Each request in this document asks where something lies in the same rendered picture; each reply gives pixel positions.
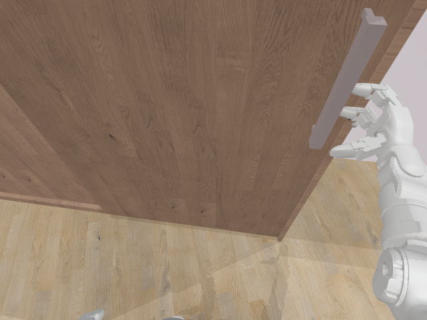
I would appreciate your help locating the robot right hand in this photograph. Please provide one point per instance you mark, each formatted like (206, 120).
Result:
(395, 123)

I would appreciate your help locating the handle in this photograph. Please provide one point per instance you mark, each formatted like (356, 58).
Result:
(363, 46)

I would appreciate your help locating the wardrobe door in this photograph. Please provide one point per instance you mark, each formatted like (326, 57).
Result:
(28, 164)
(196, 112)

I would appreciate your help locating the robot right upper arm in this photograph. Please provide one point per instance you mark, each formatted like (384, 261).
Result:
(400, 281)

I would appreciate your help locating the robot right forearm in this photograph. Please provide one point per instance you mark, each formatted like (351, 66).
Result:
(403, 198)

